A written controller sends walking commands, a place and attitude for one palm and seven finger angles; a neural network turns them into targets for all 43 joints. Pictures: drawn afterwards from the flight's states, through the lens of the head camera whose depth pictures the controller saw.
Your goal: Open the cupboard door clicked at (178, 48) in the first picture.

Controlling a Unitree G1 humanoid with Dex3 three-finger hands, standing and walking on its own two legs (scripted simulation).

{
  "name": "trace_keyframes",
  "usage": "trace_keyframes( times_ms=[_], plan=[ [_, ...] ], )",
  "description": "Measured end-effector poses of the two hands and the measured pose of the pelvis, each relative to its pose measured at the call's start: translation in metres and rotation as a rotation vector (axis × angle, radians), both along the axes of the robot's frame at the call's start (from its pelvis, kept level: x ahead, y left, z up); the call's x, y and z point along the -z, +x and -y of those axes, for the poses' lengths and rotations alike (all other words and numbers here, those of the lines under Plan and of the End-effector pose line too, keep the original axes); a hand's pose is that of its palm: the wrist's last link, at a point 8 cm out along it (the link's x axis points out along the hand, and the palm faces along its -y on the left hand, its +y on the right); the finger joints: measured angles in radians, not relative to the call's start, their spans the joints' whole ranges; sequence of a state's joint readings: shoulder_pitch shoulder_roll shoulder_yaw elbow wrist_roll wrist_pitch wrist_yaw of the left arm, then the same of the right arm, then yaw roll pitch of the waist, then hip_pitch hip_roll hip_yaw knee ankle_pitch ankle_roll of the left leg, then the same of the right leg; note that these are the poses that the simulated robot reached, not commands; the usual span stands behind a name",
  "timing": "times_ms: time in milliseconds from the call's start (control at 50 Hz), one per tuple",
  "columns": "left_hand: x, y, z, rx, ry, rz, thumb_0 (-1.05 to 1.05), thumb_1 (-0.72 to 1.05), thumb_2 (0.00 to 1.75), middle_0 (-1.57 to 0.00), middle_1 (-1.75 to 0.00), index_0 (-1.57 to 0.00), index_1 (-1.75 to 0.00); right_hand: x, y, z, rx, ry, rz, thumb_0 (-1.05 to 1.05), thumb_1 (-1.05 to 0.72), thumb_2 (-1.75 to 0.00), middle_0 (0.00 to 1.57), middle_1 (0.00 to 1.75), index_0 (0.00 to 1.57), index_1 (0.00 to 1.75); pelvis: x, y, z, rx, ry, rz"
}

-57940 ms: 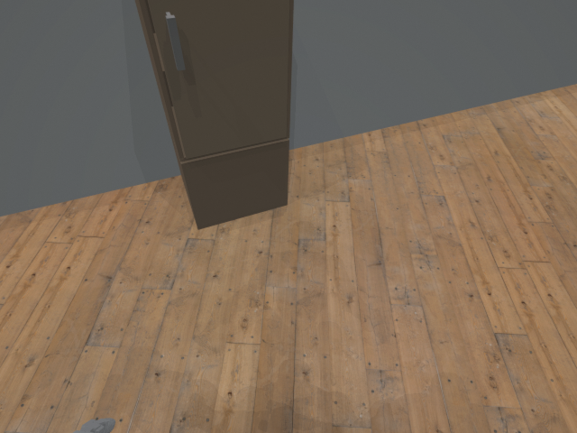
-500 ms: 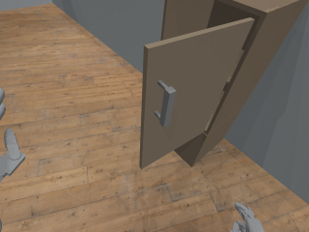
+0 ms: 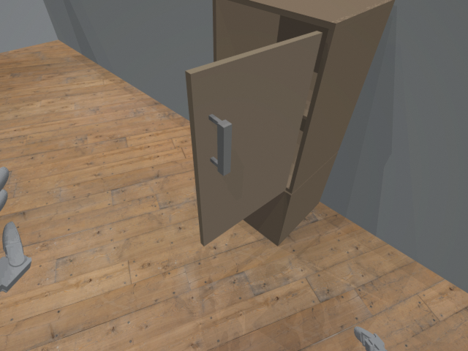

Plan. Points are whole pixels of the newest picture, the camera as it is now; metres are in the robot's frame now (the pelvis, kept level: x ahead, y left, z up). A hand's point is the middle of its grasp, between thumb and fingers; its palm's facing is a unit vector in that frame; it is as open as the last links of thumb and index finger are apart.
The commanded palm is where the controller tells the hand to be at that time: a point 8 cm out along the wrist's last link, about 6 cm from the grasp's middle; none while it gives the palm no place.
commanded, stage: stop stepping back and stand still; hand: left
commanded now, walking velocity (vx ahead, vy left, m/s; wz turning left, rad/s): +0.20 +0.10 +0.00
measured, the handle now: (218, 145) +0.53 +0.08 +0.07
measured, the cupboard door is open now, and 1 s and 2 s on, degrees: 84 84 84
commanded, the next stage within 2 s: let the arm hang, fingers relaxed in 0.46 s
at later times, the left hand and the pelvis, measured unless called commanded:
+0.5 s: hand (14, 274) +0.17 +0.28 +0.15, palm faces +0.45 -0.76 -0.47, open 7.4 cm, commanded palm +0.12 +0.31 +0.18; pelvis -0.02 +0.01 +0.00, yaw +1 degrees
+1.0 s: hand out of the picture -0.04 +0.19 -0.18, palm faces +0.09 -0.97 -0.20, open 7.0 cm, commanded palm none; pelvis -0.05 +0.00 +0.00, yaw +4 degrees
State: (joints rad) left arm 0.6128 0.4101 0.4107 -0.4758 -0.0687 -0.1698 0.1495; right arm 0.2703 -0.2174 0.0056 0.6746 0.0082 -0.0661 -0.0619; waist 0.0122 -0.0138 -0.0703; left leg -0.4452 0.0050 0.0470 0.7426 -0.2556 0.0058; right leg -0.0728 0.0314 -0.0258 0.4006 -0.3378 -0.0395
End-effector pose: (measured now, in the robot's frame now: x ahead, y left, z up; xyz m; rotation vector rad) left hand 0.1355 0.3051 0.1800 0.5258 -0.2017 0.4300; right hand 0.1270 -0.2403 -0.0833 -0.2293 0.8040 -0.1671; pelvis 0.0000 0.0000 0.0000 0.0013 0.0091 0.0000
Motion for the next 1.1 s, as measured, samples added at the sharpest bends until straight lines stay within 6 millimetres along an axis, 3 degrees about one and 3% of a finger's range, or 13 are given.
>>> trace_keyframes(
  times_ms=[140,240,320,440,580,620,660,700,740,780,840,960,1100],
  plan=[
    [0.019,0.01,-0.014,-0.035,-0.089,0.081,0.01,0.89,0.9,-0.21,-0.3,-0.21,-0.3,-0.004,-0.009,0.015,0.037,-0.092,0.03,0.01,-0.9,-0.89,0.2,0.3,0.2,0.3,0.009,-0.005,-0.011,-0.02,0.012,0.04],
    [0.005,0.014,-0.004,0.037,-0.018,0.076,0.02,0.89,0.9,-0.21,-0.3,-0.21,-0.3,-0.013,-0.006,-0.001,0.019,-0.05,0.113,0.01,-0.91,-0.89,0.2,0.3,0.2,0.3,0.007,-0.019,-0.009,-0.015,0.014,0.04],
    [-0.009,0.003,0.007,0.071,0.07,0.052,0.01,0.89,0.9,-0.21,-0.3,-0.21,-0.3,-0.007,-0.006,-0.015,-0.012,0.018,0.117,0.01,-0.9,-0.89,0.2,0.3,0.2,0.3,0.006,-0.026,-0.004,-0.024,-0.001,0.032],
    [-0.004,-0.015,0.001,0.014,0.06,-0.021,0.01,0.89,0.9,-0.21,-0.3,-0.21,-0.3,0.008,-0.008,-0.023,-0.024,0.054,0.033,0.01,-0.9,-0.89,0.2,0.3,0.2,0.3,0.003,-0.019,-0.007,-0.001,-0.024,0.011],
    [0.031,0.003,-0.019,-0.045,-0.048,-0.073,0.01,0.89,0.9,-0.21,-0.3,-0.21,-0.3,0.007,-0.002,-0.024,-0.047,0.017,0.018,0.01,-0.9,-0.89,0.2,0.3,0.2,0.3,0.002,-0.019,-0.015,-0.008,-0.012,0.021],
    [0.074,0.017,-0.021,-0.023,-0.104,-0.244,0.01,0.89,0.9,-0.2,-0.3,-0.21,-0.3,0.013,0.001,-0.021,-0.081,0.028,-0.002,0.01,-0.9,-0.89,0.2,0.3,0.2,0.3,0.003,-0.024,-0.017,-0.026,-0.008,0.007],
    [0.132,0.019,-0.016,-0.025,-0.191,-0.488,0.0,0.9,0.9,-0.2,-0.3,-0.2,-0.3,0.023,-0.001,-0.015,-0.088,0.028,-0.039,0.01,-0.9,-0.89,0.2,0.3,0.2,0.3,0.006,-0.031,-0.019,-0.033,0.003,-0.006],
    [0.191,0.007,-0.001,-0.026,-0.274,-0.731,0.0,0.9,0.9,-0.2,-0.3,-0.2,-0.3,0.032,-0.007,-0.009,-0.079,0.027,-0.072,0.01,-0.9,-0.89,0.2,0.3,0.2,0.3,0.011,-0.036,-0.017,-0.034,0.023,-0.013],
    [0.242,-0.02,0.022,-0.021,-0.357,-0.944,0.0,0.91,0.9,-0.2,-0.3,-0.2,-0.3,0.039,-0.018,-0.004,-0.063,0.027,-0.115,0.01,-0.9,-0.89,0.2,0.3,0.2,0.3,0.012,-0.041,-0.015,-0.031,0.021,-0.008],
    [0.278,-0.055,0.048,-0.014,-0.445,-1.115,0.01,0.91,0.9,-0.2,-0.3,-0.2,-0.3,0.042,-0.035,0.001,-0.039,0.025,-0.175,0.0,-0.91,-0.89,0.2,0.3,0.2,0.3,0.011,-0.043,-0.011,-0.037,0.012,0.002],
    [0.316,-0.108,0.083,-0.032,-0.586,-1.29,0.01,0.91,0.9,-0.2,-0.3,-0.2,-0.3,0.043,-0.067,0.004,-0.014,0.006,-0.29,0.0,-0.91,-0.89,0.2,0.3,0.2,0.3,0.008,-0.044,-0.006,-0.047,0.006,0.017],
    [0.327,-0.168,0.072,-0.181,-0.656,-1.392,-0.03,1.0,0.9,-0.21,-0.3,-0.21,-0.3,0.049,-0.128,-0.001,-0.003,0.004,-0.5,0.0,-0.91,-0.89,0.2,0.3,0.2,0.3,0.003,-0.048,0.001,-0.069,-0.017,0.037],
    [0.316,-0.223,0.061,-0.283,-0.634,-1.531,-0.01,0.95,0.9,-0.2,-0.3,-0.2,-0.3,0.065,-0.173,-0.02,0.028,0.08,-0.602,0.0,-0.91,-0.89,0.2,0.3,0.2,0.3,-0.001,-0.053,-0.003,-0.061,-0.019,0.04]
  ],
)
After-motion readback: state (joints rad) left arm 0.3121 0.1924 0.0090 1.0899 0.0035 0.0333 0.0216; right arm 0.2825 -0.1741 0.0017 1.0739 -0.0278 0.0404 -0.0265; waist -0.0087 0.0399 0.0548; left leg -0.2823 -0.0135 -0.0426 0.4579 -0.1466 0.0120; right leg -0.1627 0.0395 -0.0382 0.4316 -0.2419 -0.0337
